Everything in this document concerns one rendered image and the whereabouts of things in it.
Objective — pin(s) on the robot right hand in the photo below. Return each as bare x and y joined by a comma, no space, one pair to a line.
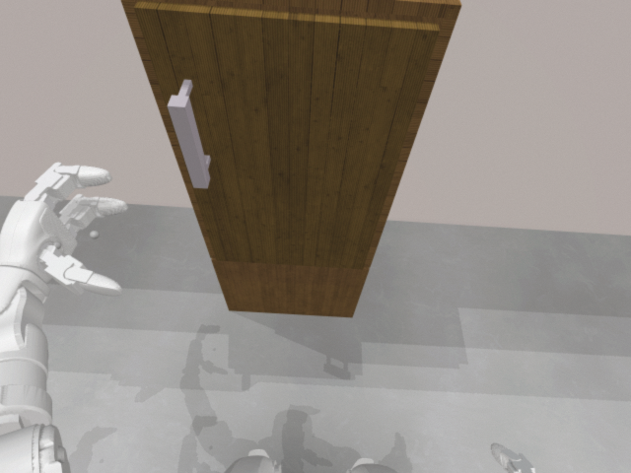
511,462

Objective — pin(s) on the cupboard door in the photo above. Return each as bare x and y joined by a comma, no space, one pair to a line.
303,116

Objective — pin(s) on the robot shin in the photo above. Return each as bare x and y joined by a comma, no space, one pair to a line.
258,452
362,461

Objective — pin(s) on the right robot shin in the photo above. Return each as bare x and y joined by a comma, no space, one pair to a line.
362,461

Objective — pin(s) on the robot left upper arm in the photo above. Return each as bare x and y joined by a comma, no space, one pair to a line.
33,449

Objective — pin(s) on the left robot shin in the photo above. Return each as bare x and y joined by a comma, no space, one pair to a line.
258,452

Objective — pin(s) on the robot left forearm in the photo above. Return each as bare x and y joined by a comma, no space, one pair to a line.
23,350

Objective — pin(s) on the robot left hand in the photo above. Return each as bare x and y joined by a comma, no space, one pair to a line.
31,227

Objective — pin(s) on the handle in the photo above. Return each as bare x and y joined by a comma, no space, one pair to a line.
186,131

